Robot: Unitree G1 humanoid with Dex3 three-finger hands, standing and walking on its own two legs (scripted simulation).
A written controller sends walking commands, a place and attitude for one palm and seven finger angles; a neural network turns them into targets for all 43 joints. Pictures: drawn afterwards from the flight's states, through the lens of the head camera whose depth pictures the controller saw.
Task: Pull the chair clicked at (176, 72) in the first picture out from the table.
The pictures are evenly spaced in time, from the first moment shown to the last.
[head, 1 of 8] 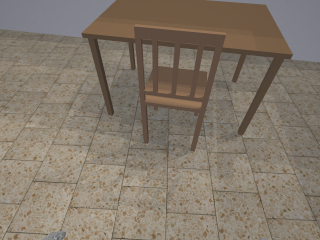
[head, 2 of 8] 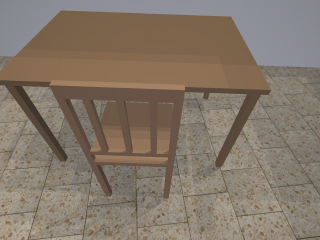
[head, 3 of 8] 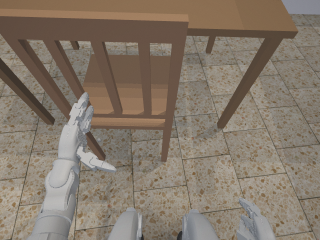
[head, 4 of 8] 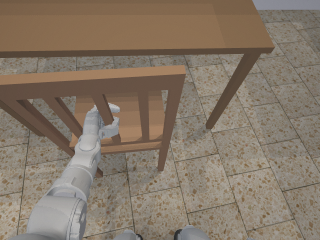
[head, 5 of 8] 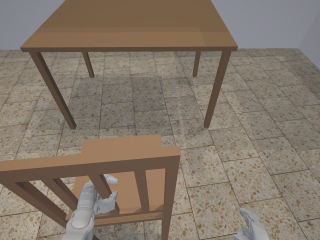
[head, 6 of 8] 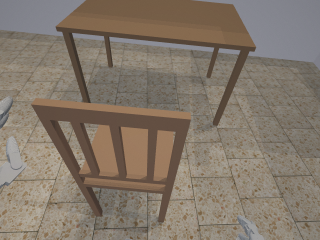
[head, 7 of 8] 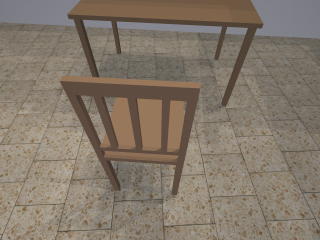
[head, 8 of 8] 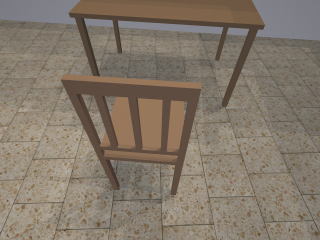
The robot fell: no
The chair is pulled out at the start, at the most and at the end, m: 0.00 0.59 0.59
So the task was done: yes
